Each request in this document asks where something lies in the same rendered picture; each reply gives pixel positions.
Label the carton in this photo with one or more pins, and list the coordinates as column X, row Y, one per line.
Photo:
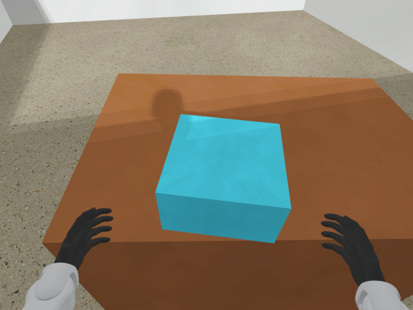
column 224, row 177

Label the robot right forearm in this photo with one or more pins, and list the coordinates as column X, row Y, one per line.
column 378, row 295

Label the pedestal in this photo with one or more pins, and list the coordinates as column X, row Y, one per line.
column 348, row 150

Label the robot left forearm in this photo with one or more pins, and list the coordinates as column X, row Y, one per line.
column 55, row 288

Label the left robot hand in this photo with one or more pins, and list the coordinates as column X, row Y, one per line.
column 78, row 240

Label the right robot hand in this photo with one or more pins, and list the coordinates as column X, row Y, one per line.
column 357, row 250

